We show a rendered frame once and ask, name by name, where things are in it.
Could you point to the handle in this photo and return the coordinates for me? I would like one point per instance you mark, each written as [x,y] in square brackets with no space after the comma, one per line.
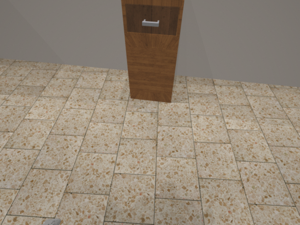
[146,23]

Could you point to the cabinet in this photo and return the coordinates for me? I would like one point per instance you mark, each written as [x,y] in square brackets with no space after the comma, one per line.
[151,58]

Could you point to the drawer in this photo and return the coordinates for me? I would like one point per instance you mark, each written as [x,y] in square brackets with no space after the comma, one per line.
[167,16]

